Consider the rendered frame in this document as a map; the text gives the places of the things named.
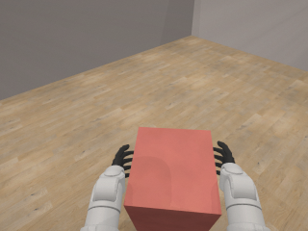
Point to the robot left hand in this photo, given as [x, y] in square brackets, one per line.
[119, 158]

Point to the robot right forearm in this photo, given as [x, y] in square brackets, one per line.
[242, 203]

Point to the carton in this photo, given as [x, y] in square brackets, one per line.
[173, 183]

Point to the robot right hand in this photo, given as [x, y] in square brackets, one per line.
[226, 155]

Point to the robot left forearm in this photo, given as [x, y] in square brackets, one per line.
[105, 201]

